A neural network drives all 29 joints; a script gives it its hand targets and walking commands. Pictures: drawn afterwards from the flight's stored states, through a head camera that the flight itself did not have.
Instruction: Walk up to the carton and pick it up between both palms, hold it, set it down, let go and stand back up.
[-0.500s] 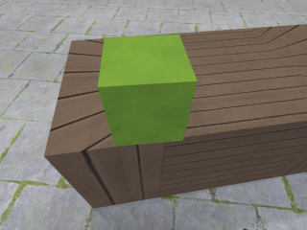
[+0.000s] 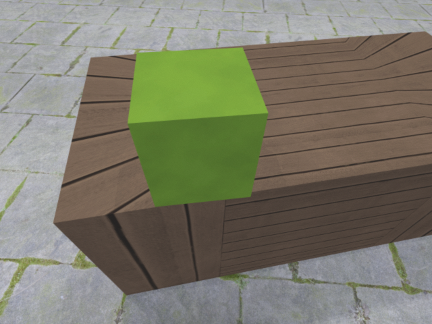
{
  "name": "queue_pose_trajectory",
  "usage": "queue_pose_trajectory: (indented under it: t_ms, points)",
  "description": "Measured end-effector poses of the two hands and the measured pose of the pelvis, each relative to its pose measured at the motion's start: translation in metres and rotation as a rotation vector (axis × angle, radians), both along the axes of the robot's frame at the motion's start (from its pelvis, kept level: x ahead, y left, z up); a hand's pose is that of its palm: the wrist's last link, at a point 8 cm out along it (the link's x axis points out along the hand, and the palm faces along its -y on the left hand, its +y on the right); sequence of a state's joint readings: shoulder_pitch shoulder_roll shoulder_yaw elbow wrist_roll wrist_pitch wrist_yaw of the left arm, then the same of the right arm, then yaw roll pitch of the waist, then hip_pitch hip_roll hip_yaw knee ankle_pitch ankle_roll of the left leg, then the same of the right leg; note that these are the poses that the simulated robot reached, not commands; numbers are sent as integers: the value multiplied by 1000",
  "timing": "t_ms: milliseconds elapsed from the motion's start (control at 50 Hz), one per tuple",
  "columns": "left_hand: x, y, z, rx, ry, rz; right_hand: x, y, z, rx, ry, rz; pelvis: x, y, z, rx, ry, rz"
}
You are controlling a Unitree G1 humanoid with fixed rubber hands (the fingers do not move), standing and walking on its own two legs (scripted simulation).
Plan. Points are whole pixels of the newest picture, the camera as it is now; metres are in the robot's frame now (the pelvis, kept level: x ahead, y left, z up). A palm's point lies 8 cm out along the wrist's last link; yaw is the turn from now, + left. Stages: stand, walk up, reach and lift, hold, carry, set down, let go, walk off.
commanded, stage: walk up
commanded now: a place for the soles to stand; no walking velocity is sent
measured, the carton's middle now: (197, 129) +0.51 +0.06 +0.04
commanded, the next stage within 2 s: reach and lift in 1.14 s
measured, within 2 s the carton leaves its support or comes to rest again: neither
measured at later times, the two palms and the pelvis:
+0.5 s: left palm out of the picture +0.06 +0.27 -0.13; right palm out of the picture +0.04 -0.24 -0.13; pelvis +0.03 +0.02 +0.00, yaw +2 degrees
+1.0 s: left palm out of the picture +0.03 +0.27 -0.13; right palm out of the picture +0.04 -0.24 -0.13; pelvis +0.02 +0.02 +0.00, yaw +3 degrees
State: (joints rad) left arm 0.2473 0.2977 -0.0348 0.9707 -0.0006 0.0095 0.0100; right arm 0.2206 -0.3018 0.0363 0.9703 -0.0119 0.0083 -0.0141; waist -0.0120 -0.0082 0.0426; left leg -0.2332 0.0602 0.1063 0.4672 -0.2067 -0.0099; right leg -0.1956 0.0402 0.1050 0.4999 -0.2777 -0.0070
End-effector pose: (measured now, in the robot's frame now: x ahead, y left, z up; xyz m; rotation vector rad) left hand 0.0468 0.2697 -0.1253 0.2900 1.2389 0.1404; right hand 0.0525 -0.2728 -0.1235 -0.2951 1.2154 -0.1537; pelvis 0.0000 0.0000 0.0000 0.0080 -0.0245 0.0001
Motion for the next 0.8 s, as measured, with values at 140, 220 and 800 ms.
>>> queue_pose_trajectory:
  t_ms: [140, 220, 800]
  points:
    - [-1, -3, 2, -11, -6, -1, -10, 6, -5, 15, 54, -5, 7, 3, 1, -4, 2, 10]
    - [0, -3, 1, -20, 1, 2, -18, 14, -7, 27, 95, -6, 13, 7, 2, -4, 4, 16]
    - [-4, 7, -6, -17, 58, 29, -6, 36, -9, 39, 120, 0, 26, 19, 3, 2, -3, 43]
